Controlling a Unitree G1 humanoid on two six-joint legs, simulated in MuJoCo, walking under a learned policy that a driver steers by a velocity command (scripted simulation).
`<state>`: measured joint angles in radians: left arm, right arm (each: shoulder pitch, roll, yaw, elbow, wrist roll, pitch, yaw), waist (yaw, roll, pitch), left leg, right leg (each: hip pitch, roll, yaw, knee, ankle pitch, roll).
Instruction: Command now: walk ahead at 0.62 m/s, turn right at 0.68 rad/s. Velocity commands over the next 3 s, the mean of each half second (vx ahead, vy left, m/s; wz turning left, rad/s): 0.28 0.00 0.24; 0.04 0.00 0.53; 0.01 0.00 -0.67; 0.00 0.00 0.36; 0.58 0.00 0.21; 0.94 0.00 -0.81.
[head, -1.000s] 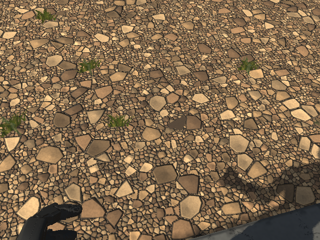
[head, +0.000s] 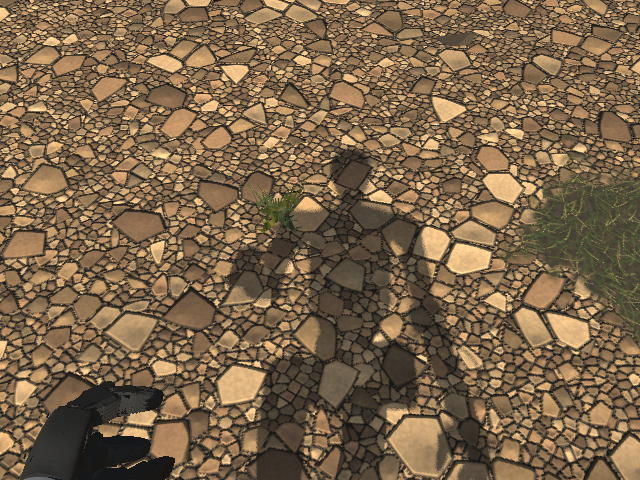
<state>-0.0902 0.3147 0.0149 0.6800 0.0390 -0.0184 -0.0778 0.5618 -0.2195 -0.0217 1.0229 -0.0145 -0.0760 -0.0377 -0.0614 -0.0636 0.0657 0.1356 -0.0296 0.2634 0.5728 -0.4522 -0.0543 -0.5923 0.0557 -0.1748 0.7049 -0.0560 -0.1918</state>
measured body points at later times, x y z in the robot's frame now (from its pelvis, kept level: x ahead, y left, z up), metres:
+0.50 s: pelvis +0.27 +0.07 +0.00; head +0.32 +0.09 +0.45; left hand +0.40 +0.37 -0.11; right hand +0.43 -0.18 -0.10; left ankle +0.38 +0.15 -0.71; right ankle +0.15 -0.01 -0.66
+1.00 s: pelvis +0.38 +0.05 +0.02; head +0.40 +0.06 +0.47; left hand +0.35 +0.36 -0.09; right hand +0.68 -0.07 -0.05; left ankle +0.38 +0.15 -0.71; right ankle +0.46 -0.07 -0.71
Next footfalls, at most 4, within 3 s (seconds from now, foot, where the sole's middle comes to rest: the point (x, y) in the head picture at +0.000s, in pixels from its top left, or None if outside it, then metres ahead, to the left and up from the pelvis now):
0.02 right None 0.18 0.00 -0.74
0.46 left None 0.42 0.16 -0.74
0.98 right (339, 451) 0.50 -0.05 -0.74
1.36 left None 0.40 0.16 -0.74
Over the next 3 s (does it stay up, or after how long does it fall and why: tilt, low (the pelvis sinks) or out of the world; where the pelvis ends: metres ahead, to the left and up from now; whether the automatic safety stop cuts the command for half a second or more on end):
stays up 0.91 0.33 0.02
